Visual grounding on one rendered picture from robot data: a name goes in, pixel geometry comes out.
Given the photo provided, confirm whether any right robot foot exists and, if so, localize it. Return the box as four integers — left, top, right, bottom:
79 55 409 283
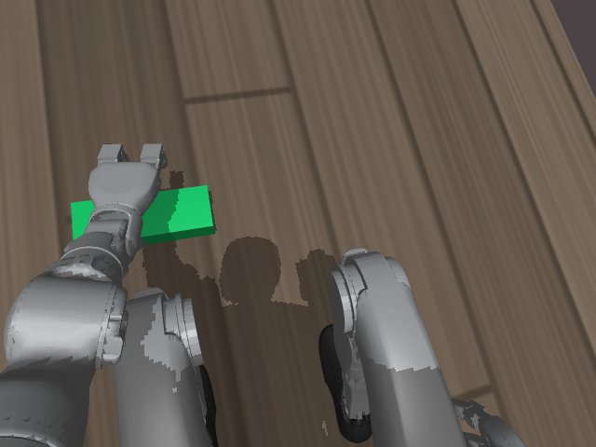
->
318 324 372 443

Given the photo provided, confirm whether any left robot hand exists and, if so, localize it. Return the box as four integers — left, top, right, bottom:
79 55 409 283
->
88 143 168 250

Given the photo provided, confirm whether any carton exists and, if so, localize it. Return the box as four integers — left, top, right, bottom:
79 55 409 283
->
71 185 215 245

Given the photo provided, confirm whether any left robot arm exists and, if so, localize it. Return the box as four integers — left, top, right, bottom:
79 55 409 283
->
0 204 143 447

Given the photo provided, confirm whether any right robot hand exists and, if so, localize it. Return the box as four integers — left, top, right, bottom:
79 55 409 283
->
452 399 527 447

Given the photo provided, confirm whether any left robot foot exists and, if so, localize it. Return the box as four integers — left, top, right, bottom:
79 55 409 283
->
199 365 219 447

